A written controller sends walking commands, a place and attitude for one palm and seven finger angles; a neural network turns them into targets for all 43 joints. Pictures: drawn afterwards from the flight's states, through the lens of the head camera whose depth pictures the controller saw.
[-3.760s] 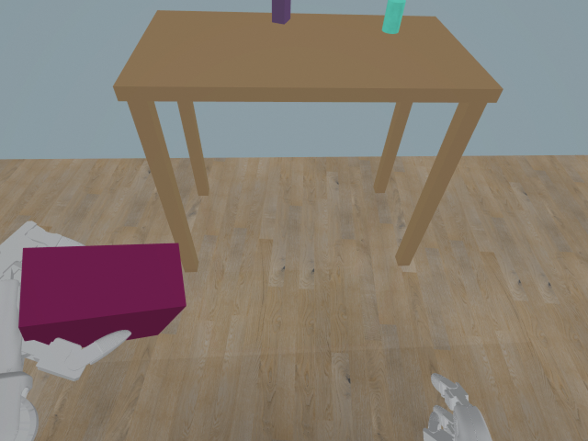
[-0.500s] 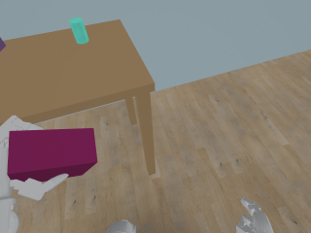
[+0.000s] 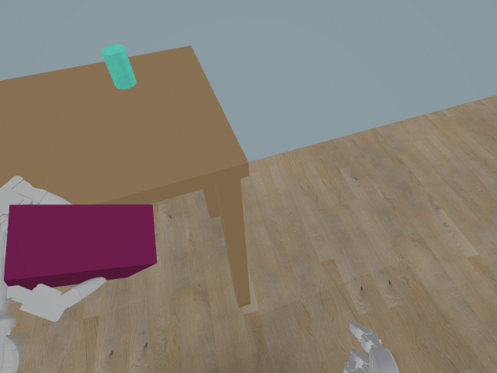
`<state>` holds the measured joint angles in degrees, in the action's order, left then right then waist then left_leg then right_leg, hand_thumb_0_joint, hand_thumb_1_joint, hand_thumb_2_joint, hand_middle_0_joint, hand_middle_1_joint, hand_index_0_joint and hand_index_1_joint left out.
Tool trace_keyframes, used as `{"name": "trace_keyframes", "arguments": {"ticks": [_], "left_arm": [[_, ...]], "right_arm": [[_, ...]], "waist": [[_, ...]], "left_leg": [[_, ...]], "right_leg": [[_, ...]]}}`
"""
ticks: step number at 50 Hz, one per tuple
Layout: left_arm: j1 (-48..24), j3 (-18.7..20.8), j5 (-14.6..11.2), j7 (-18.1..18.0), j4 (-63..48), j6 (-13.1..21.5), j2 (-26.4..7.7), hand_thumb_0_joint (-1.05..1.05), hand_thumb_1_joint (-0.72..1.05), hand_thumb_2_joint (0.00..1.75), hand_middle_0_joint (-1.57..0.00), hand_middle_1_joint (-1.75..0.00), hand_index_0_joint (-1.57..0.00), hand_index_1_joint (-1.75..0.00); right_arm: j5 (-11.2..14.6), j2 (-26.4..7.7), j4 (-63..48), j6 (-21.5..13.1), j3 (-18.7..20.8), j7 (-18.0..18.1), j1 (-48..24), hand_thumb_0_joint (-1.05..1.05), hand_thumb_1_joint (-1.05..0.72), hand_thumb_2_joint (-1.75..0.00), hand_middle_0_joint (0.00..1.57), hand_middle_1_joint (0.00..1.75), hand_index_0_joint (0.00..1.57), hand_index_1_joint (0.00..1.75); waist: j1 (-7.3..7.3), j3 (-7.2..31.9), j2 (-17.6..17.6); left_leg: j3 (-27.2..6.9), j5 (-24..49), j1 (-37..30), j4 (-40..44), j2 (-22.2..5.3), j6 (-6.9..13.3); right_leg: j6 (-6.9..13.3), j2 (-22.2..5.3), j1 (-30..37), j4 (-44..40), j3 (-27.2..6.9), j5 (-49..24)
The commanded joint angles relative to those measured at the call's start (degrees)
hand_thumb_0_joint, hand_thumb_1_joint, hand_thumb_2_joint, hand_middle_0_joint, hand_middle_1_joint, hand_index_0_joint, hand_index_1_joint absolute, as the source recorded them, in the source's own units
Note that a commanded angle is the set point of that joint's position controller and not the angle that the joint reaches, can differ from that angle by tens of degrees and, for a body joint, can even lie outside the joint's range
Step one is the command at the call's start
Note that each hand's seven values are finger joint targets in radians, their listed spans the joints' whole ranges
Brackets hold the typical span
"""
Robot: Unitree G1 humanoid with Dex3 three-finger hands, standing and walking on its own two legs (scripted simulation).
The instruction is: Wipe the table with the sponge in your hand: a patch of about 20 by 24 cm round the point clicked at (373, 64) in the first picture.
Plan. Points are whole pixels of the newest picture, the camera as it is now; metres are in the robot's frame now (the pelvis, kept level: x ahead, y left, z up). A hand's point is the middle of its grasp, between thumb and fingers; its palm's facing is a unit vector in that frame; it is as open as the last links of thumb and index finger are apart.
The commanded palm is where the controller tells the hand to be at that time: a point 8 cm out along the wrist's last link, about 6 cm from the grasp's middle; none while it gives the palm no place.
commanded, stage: come to a stop and stand still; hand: left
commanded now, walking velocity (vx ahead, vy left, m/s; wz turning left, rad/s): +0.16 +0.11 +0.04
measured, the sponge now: (102, 247) +0.23 +0.19 +0.16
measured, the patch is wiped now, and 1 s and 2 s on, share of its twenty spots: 0.00 0.00 0.00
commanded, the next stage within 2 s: look again from close up in 1.84 s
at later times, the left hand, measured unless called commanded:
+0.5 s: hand (17, 222) +0.23 +0.28 +0.20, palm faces +0.40 -0.82 -0.40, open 10.8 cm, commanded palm +0.18 +0.31 +0.19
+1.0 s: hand (37, 303) +0.15 +0.22 +0.18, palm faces +0.38 -0.82 -0.43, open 10.8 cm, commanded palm +0.10 +0.26 +0.19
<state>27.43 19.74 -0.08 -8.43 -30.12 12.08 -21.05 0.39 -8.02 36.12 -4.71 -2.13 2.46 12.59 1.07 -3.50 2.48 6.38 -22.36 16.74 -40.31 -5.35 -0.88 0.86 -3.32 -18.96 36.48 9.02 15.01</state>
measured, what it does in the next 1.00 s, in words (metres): steps on the spot: left foot, then right foot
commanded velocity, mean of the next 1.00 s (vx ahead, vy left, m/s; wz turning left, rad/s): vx -0.03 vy -0.03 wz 0.00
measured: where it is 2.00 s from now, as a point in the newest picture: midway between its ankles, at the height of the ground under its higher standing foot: outside the picture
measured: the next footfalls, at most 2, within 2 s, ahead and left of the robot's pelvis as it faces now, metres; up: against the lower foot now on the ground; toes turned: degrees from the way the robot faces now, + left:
left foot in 0.32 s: +0.09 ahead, +0.15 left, +0.00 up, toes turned +6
right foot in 0.70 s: +0.00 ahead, -0.08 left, +0.00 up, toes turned -5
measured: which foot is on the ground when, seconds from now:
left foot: up 0.00-0.30, down 0.32-0.74, up 0.76-1.00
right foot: down 0.00-0.34, up 0.36-0.68, down 0.70-1.00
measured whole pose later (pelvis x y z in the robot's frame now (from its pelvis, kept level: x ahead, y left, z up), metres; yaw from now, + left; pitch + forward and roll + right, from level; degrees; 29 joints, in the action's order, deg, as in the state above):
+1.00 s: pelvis -0.06 -0.02 +0.01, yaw +0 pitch +0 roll +0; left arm 28.5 19.7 -1.8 -8.9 -28.9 9.6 -21.1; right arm 0.3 -14.7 36.7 -2.2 0.7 4.3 14.1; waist -0.6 -1.0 0.3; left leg 3.0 -19.6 16.1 -36.9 -2.0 -1.1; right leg 4.7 0.7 -15.3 28.3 8.2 13.3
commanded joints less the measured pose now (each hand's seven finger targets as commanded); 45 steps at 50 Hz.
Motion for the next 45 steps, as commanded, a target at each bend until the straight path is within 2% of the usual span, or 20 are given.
{"name": "trace_keyframes", "arguments": {"ticks": [1, 2, 4, 6, 11, 14, 15, 16, 17, 18, 19, 23, 29, 33, 35, 37, 38, 41, 42, 45], "left_arm": [[-7.54, 9.63, -1.34, -1.84, -6.20, 2.93, -11.65, 0.00, 0.10, 1.30, -1.20, -1.60, -1.20, -1.60], [-6.96, 10.38, -1.48, -1.79, -6.82, 2.96, -11.94, 0.00, 0.10, 1.30, -1.20, -1.60, -1.20, -1.60], [-3.16, 9.64, -1.27, -1.38, -5.63, 3.77, -10.35, 0.00, 0.10, 1.30, -1.20, -1.60, -1.20, -1.60], [-1.93, 8.91, -1.07, -1.51, -5.74, 4.32, -9.48, 0.00, 0.10, 1.30, -1.20, -1.60, -1.20, -1.60], [0.00, 8.99, -0.81, -2.95, -13.75, 4.28, -9.99, 0.00, 0.10, 1.30, -1.20, -1.60, -1.20, -1.60], [0.59, 9.58, -1.17, -3.44, -17.01, 3.74, -10.33, 0.00, 0.10, 1.30, -1.20, -1.60, -1.20, -1.60], [-0.52, 9.15, -1.49, -3.37, -19.38, 3.73, -10.36, 0.00, 0.10, 1.30, -1.20, -1.60, -1.20, -1.60], [-0.48, 9.78, -1.54, -3.39, -20.82, 3.93, -11.13, 0.00, 0.10, 1.30, -1.20, -1.60, -1.20, -1.60], [-0.23, 9.69, -1.21, -3.05, -21.06, 4.67, -12.06, 0.00, 0.10, 1.30, -1.20, -1.60, -1.20, -1.60], [1.97, 9.52, -0.68, -2.56, -16.73, 4.92, -10.93, 0.00, 0.10, 1.30, -1.20, -1.60, -1.20, -1.60], [-0.84, 9.18, -0.68, -2.28, -17.56, 4.83, -11.06, 0.00, 0.10, 1.30, -1.20, -1.60, -1.20, -1.60], [-4.23, 5.57, -1.02, -1.79, -19.97, 3.84, -8.17, 0.00, 0.10, 1.30, -1.20, -1.60, -1.20, -1.60], [-1.92, 4.31, -2.39, -0.72, -14.57, 0.40, -6.78, 0.00, 0.10, 1.30, -1.20, -1.60, -1.20, -1.60], [-3.33, 6.19, -2.51, -1.19, -13.30, -0.18, -8.68, 0.00, 0.10, 1.30, -1.20, -1.60, -1.20, -1.60], [-3.82, 7.26, -2.13, -1.39, -13.53, -0.01, -10.15, 0.00, 0.10, 1.30, -1.20, -1.60, -1.20, -1.60], [-4.91, 8.67, -2.58, -1.77, -15.16, -0.30, -12.64, 0.00, 0.10, 1.30, -1.20, -1.60, -1.20, -1.60], [-3.55, 7.81, -3.02, -1.43, -13.34, -1.03, -11.31, 0.00, 0.10, 1.30, -1.20, -1.60, -1.20, -1.60], [0.66, 7.83, -2.92, -1.49, -11.12, -0.67, -10.06, 0.00, 0.10, 1.30, -1.20, -1.60, -1.20, -1.60], [-1.68, 7.55, -2.93, -1.61, -12.04, -0.32, -9.96, 0.00, 0.10, 1.30, -1.20, -1.60, -1.20, -1.60], [-1.31, 8.35, -2.34, -2.03, -9.05, 0.70, -10.33, 0.00, 0.10, 1.30, -1.20, -1.60, -1.20, -1.60]], "right_arm": [[-0.46, -8.68, -7.57, -2.22, 4.80, 1.04, -5.36, 0.00, -0.90, -0.90, 0.20, 0.30, 0.20, 0.30], [-0.28, -8.20, -7.55, -1.50, 4.39, 0.86, -6.19, 0.00, -0.90, -0.90, 0.20, 0.30, 0.20, 0.30], [-0.53, -7.73, -7.40, -0.42, 3.44, 0.75, -6.92, 0.00, -0.90, -0.90, 0.20, 0.30, 0.20, 0.30], [-0.66, -7.49, -7.84, -0.03, 3.14, 0.88, -7.21, 0.00, -0.90, -0.90, 0.20, 0.30, 0.20, 0.30], [-0.81, -7.84, -11.05, -0.37, 4.26, 1.18, -6.84, 0.00, -0.90, -0.90, 0.20, 0.30, 0.20, 0.30], [-0.73, -8.20, -11.83, 0.33, 4.90, 1.89, -4.84, 0.00, -0.90, -0.90, 0.20, 0.30, 0.20, 0.30], [-0.57, -9.16, -12.34, 0.53, 5.41, 2.24, -4.85, 0.00, -0.90, -0.90, 0.20, 0.30, 0.20, 0.30], [-0.31, -10.67, -12.98, 0.41, 6.01, 2.33, -5.07, 0.00, -0.90, -0.90, 0.20, 0.30, 0.20, 0.30], [-0.12, -10.80, -13.25, 0.05, 6.26, 2.04, -3.99, 0.00, -0.90, -0.90, 0.20, 0.30, 0.20, 0.30], [-0.71, -9.76, -12.33, -0.57, 5.86, 1.29, -3.09, 0.00, -0.90, -0.90, 0.20, 0.30, 0.20, 0.30], [-1.49, -9.94, -11.75, -0.83, 5.44, 0.96, -4.48, 0.00, -0.90, -0.90, 0.20, 0.30, 0.20, 0.30], [-0.62, -10.37, -10.82, -2.44, 5.75, -0.91, -2.99, 0.00, -0.90, -0.90, 0.20, 0.30, 0.20, 0.30], [-0.71, -10.14, -11.09, -2.03, 4.42, -1.22, -3.83, 0.00, -0.90, -0.90, 0.20, 0.30, 0.20, 0.30], [-0.39, -9.45, -11.19, -1.40, 3.68, -0.64, -4.89, 0.00, -0.90, -0.90, 0.20, 0.30, 0.20, 0.30], [-0.10, -8.48, -11.58, -0.85, 3.74, -0.72, -4.65, 0.00, -0.90, -0.90, 0.20, 0.30, 0.20, 0.30], [-0.13, -6.96, -12.17, -0.49, 2.84, -0.40, -5.78, 0.00, -0.90, -0.90, 0.20, 0.30, 0.20, 0.30], [0.23, -7.67, -11.40, -0.95, 3.45, -0.23, -6.29, 0.00, -0.90, -0.90, 0.20, 0.30, 0.20, 0.30], [0.03, -7.22, -10.35, -0.39, 2.53, 0.40, -6.94, 0.00, -0.90, -0.90, 0.20, 0.30, 0.20, 0.30], [-0.01, -7.25, -10.04, -0.14, 2.37, 0.71, -7.61, 0.00, -0.90, -0.90, 0.20, 0.30, 0.20, 0.30], [-0.32, -8.03, -9.65, -0.67, 2.92, 1.89, -7.13, 0.00, -0.90, -0.90, 0.20, 0.30, 0.20, 0.30]], "waist": [[-0.78, 7.33, -17.11], [-0.87, 7.85, -14.61], [-1.13, 7.57, -10.77], [-1.19, 9.21, -11.51], [0.22, 12.53, -11.84], [-1.63, 14.75, -7.14], [-1.59, 15.15, -1.67], [-0.44, 15.05, 8.31], [-0.02, 14.31, 14.12], [-0.43, 12.13, 12.67], [-1.11, 9.98, 14.38], [-1.32, 12.84, 13.39], [-1.98, 9.60, 12.13], [-1.35, 9.95, 9.79], [-1.74, 10.75, 3.80], [-1.43, 10.29, -8.39], [-0.31, 8.36, -12.44], [-1.19, 6.83, -9.07], [-1.10, 7.84, -6.88], [-0.09, 8.06, -8.72]], "left_leg": [[-6.88, -6.10, 18.52, -26.68, 1.78, -0.46], [-7.64, -5.17, 19.45, -27.29, 1.33, -0.90], [-6.55, -1.62, 16.06, -23.52, 0.74, -1.54], [-3.62, -0.16, 11.47, -14.60, 1.69, -1.64], [-0.01, 2.59, 5.68, 1.50, 3.60, -1.39], [-0.17, 16.13, -5.30, 14.19, 3.82, -1.36], [-2.56, 25.42, -9.19, 16.51, 0.18, -0.75], [-12.21, 42.29, -12.84, 16.86, -8.71, 2.71], [-18.59, 54.22, -14.58, 18.40, -15.87, 6.56], [-19.44, 55.02, -13.39, 20.24, -17.09, 8.37], [-19.41, 50.68, -9.21, 21.42, -17.17, 8.47], [-9.22, 51.31, -16.16, 17.10, -12.07, 5.39], [-10.66, 30.58, -8.32, 22.14, -13.32, 6.41], [-8.27, 16.19, -1.95, 21.51, -10.82, 4.88], [-4.36, 7.47, 1.39, 15.13, -6.10, 1.69], [-2.11, -1.62, 4.73, 1.61, 1.63, -1.29], [-4.57, -4.12, 4.91, -5.62, 3.16, -1.09], [-5.98, 0.05, 9.78, -13.87, 2.51, -1.51], [-5.81, -0.08, 9.00, -11.51, 2.26, -1.63], [-3.95, -0.04, 6.76, -4.30, 2.63, -0.82]], "right_leg": [[9.07, -22.32, 13.12, -22.07, -33.45, -4.25], [9.72, -21.57, 13.99, -20.10, -31.67, -8.98], [7.44, -17.57, 12.67, -16.26, -18.24, -26.92], [5.58, -14.88, 13.34, -13.75, -11.06, -36.00], [5.88, -14.75, 16.91, -10.82, -10.23, -39.75], [2.30, -10.63, 13.86, -5.46, -7.48, -30.93], [0.39, -7.55, 11.24, -1.78, -6.16, -23.43], [-2.28, -2.44, 4.00, 3.24, -4.27, -5.65], [-2.79, -0.02, -2.14, 10.35, -4.61, 16.81], [-2.19, 1.65, -5.04, 17.67, -6.51, 21.12], [-2.21, 0.50, -4.88, 20.30, -7.59, 18.95], [-2.68, 2.68, -5.31, 13.62, -4.83, 9.51], [-3.33, 3.91, 1.04, 3.17, -3.54, 10.88], [-2.93, 3.78, 11.39, -10.27, -2.46, 4.38], [-0.87, -0.31, 15.14, -17.55, -6.12, 0.43], [5.05, -13.07, 9.35, -21.60, -21.33, -7.04], [6.64, -14.43, 5.05, -23.04, -22.94, -2.69], [7.26, -12.82, 6.68, -20.48, -17.37, -11.34], [7.41, -12.72, 7.69, -19.23, -15.51, -13.96], [7.31, -11.60, 9.87, -18.60, -14.72, -17.64]]}}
